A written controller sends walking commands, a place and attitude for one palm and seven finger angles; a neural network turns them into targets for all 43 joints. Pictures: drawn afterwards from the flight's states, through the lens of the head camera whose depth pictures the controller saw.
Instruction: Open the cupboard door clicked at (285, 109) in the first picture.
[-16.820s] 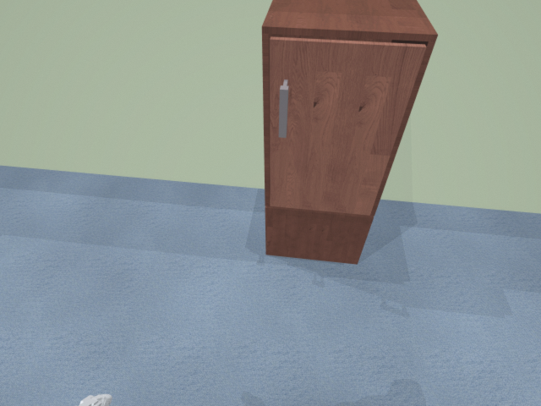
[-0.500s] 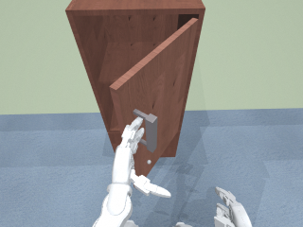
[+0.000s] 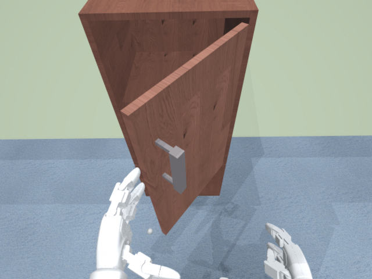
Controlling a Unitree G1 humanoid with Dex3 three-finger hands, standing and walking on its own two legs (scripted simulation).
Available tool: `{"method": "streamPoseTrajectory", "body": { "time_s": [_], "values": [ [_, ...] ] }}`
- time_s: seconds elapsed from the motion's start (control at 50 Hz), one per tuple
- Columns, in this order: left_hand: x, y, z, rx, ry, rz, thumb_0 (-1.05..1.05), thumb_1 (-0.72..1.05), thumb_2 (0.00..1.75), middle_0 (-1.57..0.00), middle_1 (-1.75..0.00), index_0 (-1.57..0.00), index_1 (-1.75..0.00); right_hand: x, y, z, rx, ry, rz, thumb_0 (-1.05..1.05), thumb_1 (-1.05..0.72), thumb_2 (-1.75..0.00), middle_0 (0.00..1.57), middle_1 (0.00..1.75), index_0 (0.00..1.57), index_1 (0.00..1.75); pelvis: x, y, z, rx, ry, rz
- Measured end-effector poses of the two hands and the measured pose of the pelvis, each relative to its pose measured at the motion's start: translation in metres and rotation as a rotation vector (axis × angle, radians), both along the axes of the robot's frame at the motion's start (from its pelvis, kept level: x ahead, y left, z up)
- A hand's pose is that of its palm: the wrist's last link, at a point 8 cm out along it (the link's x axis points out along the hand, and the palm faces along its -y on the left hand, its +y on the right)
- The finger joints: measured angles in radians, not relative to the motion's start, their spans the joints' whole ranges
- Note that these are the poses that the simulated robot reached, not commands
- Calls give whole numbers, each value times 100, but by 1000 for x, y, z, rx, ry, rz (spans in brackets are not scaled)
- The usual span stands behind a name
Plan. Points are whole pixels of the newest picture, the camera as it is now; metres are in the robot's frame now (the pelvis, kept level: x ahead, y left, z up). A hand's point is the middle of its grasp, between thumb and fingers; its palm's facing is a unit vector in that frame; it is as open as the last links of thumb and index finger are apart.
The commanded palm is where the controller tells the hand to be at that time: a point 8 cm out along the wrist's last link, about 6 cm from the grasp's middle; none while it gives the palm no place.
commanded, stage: slide the hand sideways off the handle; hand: left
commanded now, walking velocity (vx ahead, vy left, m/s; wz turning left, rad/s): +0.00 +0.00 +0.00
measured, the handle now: (171, 167) +0.33 +0.05 +0.07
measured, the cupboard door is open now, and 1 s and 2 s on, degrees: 52 52 52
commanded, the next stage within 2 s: draw the hand back to the body in 0.14 s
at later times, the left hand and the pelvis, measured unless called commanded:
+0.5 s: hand (114, 236) +0.18 +0.13 +0.11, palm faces +0.07 -1.00 -0.05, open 16.3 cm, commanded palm +0.15 +0.18 +0.11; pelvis +0.00 +0.00 +0.00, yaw +0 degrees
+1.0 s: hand (45, 225) +0.18 +0.21 +0.15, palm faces +0.20 -0.93 -0.31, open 14.3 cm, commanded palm +0.14 +0.27 +0.18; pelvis +0.00 +0.03 +0.04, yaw +0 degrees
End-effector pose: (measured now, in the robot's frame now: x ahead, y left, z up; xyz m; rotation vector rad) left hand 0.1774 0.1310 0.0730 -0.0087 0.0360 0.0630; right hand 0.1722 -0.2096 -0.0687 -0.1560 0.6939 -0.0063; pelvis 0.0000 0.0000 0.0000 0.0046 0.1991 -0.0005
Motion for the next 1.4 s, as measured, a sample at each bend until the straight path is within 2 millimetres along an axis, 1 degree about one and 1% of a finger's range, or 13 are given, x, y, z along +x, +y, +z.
{"method": "streamPoseTrajectory", "body": {
  "time_s": [0.08,0.16,0.3,0.4,0.46,0.52,0.66,0.76,0.88,1.02,1.14,1.26,1.4],
  "values": [
    [-13,12,1,7,0,27,-2,-49,30,-16,-30,-17,-31,3,-5,-1,-10,-10,10,1,-91,-90,20,30,20,30,1,-3,-2,0,9,8],
    [-22,16,0,10,-5,1,-2,-49,30,-15,-30,-15,-30,5,-10,-4,-26,-21,14,1,-91,-90,20,30,20,30,-2,-6,-7,-3,20,17],
    [-19,15,-4,0,-32,-50,-2,-50,30,-15,-30,-15,-30,0,-16,-10,-41,-34,-8,1,-91,-90,20,30,20,30,-10,-6,-15,-9,33,19],
    [-16,30,15,58,-58,-31,-2,-50,30,-15,-30,-15,-30,-8,-13,-8,-15,-24,-46,1,-91,-90,20,30,20,30,-9,-6,-9,-7,11,9],
    [-18,41,31,68,-72,-4,-2,-49,30,-15,-30,-15,-30,-13,-11,-2,-1,-28,-63,1,-91,-90,20,30,20,30,-6,-4,-3,-8,-9,9],
    [-22,49,40,57,-70,4,-2,-49,30,-15,-30,-15,-30,-15,-9,5,-2,-38,-69,1,-91,-90,20,30,20,30,-4,-2,4,-12,-28,11],
    [-27,64,45,64,-34,-29,-2,-50,30,-15,-30,-15,-30,-10,-8,23,-40,-83,-62,1,-91,-90,20,30,20,30,-4,5,12,-23,-58,14],
    [-27,84,62,81,-79,-1,-2,-46,31,-15,-30,-15,-30,-3,-2,34,-43,-125,-60,1,-91,-90,20,30,20,30,-2,11,16,-31,-76,15],
    [-28,108,84,268,-37,80,-1,-34,37,-16,-30,-15,-30,2,11,43,-52,-110,-72,1,-91,-90,20,30,20,30,2,19,30,-32,-119,10],
    [-27,134,95,334,8,156,-1,-12,46,-17,-30,-17,-30,2,29,48,-55,-74,-51,1,-91,-90,20,30,20,30,4,30,44,-31,-168,6],
    [-22,159,117,383,-37,224,-1,8,55,-18,-30,-17,-30,3,39,52,-56,-59,-30,1,-91,-90,20,30,20,30,8,37,52,-30,-201,5],
    [-18,178,139,421,-96,274,0,29,63,-18,-30,-18,-30,9,43,57,-59,-55,-19,1,-91,-90,20,30,21,30,12,42,59,-28,-227,0],
    [-16,199,160,466,-145,339,0,53,74,-19,-30,-19,-30,15,40,63,-71,-53,-13,1,-91,-90,20,30,20,30,14,43,64,-26,-248,-4]
  ]
}}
